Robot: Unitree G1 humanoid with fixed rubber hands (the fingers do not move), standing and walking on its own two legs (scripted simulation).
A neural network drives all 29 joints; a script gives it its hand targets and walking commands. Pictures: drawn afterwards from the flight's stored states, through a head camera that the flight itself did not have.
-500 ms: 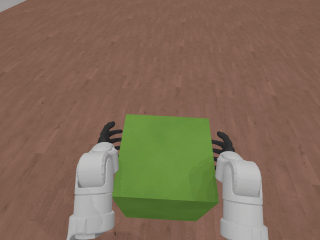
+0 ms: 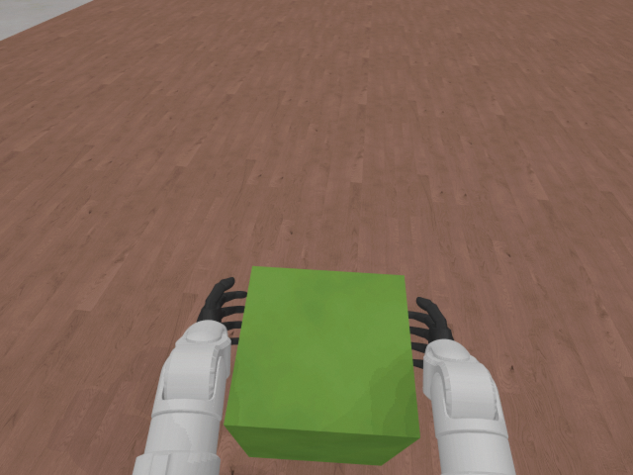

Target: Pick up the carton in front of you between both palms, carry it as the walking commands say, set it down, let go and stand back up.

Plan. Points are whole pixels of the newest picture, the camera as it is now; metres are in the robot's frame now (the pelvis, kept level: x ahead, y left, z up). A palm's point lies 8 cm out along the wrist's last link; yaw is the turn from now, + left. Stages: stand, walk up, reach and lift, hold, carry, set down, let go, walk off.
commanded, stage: carry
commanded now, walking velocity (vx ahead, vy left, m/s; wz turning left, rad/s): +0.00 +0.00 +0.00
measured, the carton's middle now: (321, 372) +0.29 +0.01 -0.06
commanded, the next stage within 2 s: hold in 0.92 s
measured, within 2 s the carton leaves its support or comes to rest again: neither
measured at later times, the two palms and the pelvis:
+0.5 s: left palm (200, 356) +0.25 +0.15 +0.05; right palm (445, 377) +0.24 -0.14 +0.04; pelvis -0.04 +0.00 +0.00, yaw +0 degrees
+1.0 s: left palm (190, 369) +0.23 +0.16 +0.05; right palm (443, 390) +0.23 -0.13 +0.04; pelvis -0.06 +0.00 +0.01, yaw +2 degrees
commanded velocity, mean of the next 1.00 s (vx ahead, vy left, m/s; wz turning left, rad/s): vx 0.00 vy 0.00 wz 0.00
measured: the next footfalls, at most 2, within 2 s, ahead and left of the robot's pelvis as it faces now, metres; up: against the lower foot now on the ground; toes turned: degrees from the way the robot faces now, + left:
none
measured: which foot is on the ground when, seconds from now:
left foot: down 0.00-1.00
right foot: down 0.00-1.00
